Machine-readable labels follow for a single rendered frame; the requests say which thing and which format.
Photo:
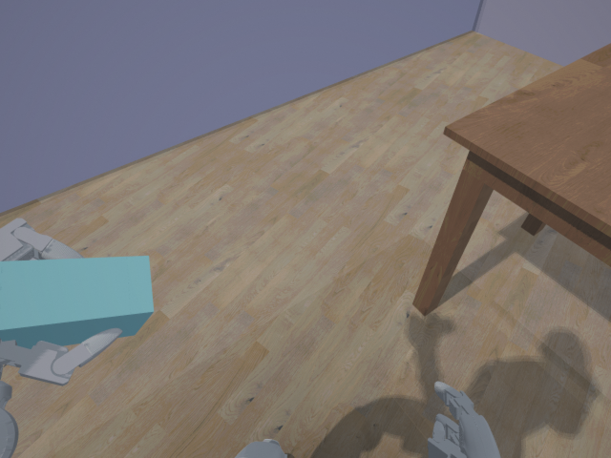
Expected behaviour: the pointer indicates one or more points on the left robot hand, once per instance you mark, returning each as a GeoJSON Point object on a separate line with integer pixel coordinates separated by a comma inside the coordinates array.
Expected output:
{"type": "Point", "coordinates": [46, 362]}

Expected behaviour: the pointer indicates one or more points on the right robot hand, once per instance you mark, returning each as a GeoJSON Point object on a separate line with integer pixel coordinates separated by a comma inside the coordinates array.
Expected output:
{"type": "Point", "coordinates": [472, 438]}

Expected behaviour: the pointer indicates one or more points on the sponge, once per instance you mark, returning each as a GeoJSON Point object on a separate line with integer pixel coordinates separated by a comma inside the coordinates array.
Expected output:
{"type": "Point", "coordinates": [67, 301]}

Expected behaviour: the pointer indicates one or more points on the table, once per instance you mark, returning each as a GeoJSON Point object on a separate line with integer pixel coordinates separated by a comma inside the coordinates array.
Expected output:
{"type": "Point", "coordinates": [547, 148]}

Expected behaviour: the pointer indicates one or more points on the robot left shin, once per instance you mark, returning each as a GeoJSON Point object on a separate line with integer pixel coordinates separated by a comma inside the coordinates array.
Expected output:
{"type": "Point", "coordinates": [271, 441]}

